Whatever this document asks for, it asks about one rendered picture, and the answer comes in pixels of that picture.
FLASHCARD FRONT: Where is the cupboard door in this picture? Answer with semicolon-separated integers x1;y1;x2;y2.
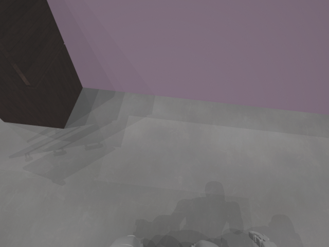
0;50;27;97

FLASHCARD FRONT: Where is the robot right hand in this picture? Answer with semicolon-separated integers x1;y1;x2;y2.
248;231;277;247

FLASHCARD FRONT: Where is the left robot thigh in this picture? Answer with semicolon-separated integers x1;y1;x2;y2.
110;236;143;247

